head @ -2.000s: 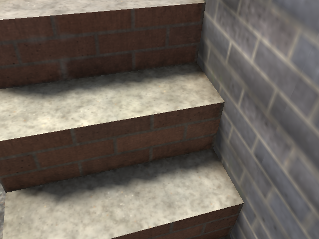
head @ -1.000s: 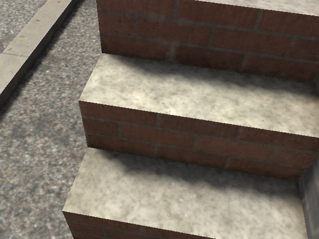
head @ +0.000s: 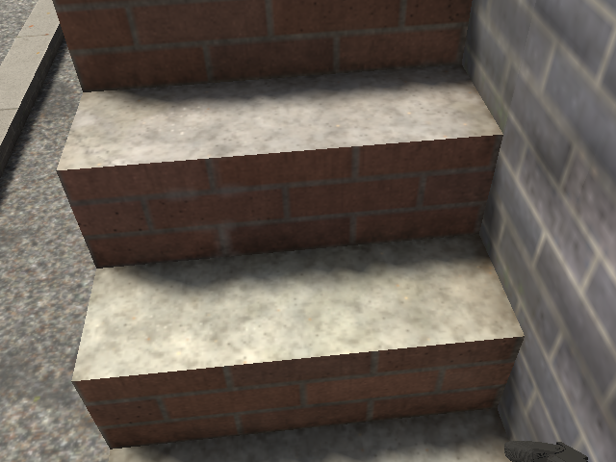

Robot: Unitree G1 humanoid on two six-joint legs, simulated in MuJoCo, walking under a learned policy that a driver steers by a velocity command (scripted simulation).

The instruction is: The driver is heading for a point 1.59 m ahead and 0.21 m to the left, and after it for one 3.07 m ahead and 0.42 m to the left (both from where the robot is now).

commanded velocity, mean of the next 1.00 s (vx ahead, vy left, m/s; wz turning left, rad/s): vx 0.24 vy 0.00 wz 0.22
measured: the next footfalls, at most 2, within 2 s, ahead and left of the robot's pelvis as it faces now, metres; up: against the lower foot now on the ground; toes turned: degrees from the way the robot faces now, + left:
right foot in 0.34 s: -0.06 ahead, -0.19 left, -0.21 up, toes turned -8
left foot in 0.76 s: +0.01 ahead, +0.23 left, -0.01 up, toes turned +23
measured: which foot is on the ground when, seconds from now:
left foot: down 0.00-0.32, up 0.34-0.74, down 0.76-1.00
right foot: up 0.00-0.32, down 0.34-0.82, up 0.84-1.00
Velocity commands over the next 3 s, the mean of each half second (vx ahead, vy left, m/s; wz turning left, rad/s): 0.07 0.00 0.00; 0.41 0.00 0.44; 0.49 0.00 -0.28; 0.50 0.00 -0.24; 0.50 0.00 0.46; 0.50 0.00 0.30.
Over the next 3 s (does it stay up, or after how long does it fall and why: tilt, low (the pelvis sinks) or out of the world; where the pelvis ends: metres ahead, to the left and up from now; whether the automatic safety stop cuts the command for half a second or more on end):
stays up -0.31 -0.11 -0.38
